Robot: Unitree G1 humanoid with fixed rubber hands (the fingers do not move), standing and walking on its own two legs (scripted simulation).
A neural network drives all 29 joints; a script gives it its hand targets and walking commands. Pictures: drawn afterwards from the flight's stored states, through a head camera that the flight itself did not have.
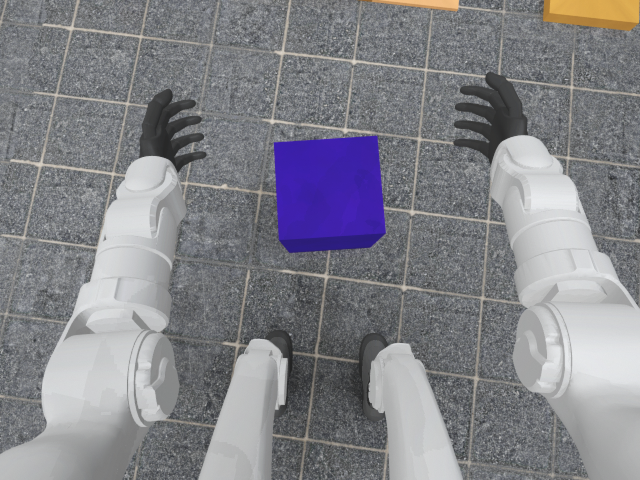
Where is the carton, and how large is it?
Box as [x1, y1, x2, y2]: [274, 136, 385, 252]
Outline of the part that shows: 376,136 274,142 279,240 289,252 369,247 385,233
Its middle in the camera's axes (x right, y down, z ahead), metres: +0.02 -0.09 +0.90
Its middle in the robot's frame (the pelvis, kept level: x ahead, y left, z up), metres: +0.53 +0.01 -0.53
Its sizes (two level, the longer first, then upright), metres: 0.210 0.200 0.250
